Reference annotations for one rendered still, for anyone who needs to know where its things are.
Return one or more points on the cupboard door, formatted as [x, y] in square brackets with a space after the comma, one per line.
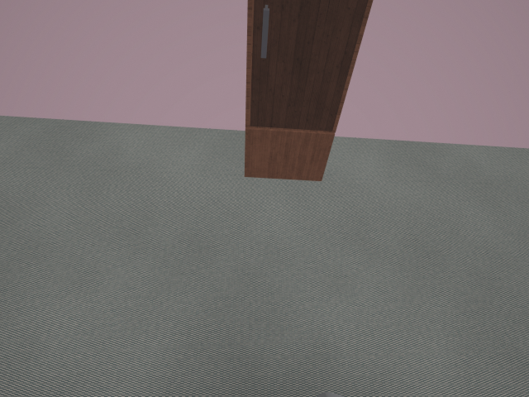
[310, 47]

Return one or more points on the handle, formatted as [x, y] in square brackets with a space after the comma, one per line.
[265, 32]

